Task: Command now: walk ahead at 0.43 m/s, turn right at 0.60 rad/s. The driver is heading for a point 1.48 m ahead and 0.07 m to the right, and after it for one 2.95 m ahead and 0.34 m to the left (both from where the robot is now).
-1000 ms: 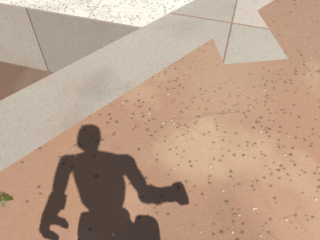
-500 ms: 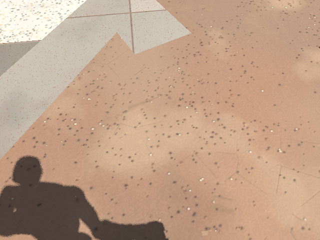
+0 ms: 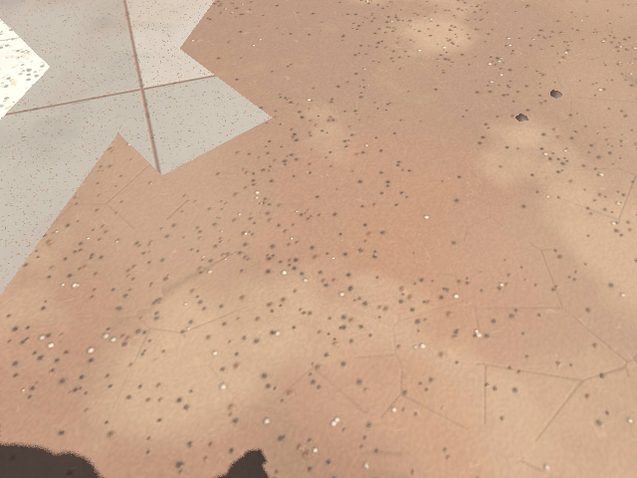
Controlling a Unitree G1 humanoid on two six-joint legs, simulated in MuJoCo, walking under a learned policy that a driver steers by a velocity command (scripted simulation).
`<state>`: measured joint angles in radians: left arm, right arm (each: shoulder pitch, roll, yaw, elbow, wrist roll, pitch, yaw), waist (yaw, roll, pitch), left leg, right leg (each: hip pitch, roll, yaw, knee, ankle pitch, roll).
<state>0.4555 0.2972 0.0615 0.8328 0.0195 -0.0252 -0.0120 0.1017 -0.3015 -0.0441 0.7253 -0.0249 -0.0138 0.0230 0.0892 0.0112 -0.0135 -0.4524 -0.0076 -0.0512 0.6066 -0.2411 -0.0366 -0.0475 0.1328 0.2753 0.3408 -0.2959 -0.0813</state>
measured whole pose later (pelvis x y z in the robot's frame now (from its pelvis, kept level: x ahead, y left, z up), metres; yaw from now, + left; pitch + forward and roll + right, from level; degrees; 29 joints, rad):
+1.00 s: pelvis +0.50 -0.09 -0.01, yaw -5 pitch +0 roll -1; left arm 0.39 0.23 0.02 0.97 0.02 -0.09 0.02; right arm 0.11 -0.24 -0.03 0.81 -0.03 0.00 0.06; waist 0.04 0.02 0.06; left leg -0.61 0.06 0.10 0.69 -0.03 0.08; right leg 0.12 0.06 -0.26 0.22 -0.35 -0.05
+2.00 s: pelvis +1.06 -0.07 +0.00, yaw +4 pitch +1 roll -1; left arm 0.44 0.24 0.06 0.91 0.00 -0.05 -0.01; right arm 0.07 -0.25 0.00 0.74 -0.04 -0.04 0.03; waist 0.08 0.04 0.04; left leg -0.61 0.07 -0.05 0.70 -0.09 -0.04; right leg -0.07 0.13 0.13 0.28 -0.22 -0.09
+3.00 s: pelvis +1.54 -0.09 +0.00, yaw +4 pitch +1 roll -1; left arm 0.40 0.23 0.05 0.93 0.02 -0.09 0.01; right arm 0.13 -0.26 -0.06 0.81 -0.03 0.00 0.06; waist 0.04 0.04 0.04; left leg -0.65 0.08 0.04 0.80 -0.04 0.05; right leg 0.03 0.02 -0.24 0.24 -0.28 -0.03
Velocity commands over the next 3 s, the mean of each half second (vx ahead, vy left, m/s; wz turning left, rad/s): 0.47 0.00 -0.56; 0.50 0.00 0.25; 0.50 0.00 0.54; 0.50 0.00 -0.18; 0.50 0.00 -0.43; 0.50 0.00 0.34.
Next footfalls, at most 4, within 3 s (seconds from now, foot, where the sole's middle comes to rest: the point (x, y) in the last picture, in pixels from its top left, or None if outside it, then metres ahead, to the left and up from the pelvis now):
0.06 left None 0.14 0.12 -0.78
0.54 right None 0.40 -0.14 -0.78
1.08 left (380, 391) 0.71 -0.03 -0.78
1.62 right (425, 277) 1.04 -0.14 -0.78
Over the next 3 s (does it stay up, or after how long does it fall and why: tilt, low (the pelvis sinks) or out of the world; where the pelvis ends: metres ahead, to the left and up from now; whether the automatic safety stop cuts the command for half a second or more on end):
stays up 1.54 -0.09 0.00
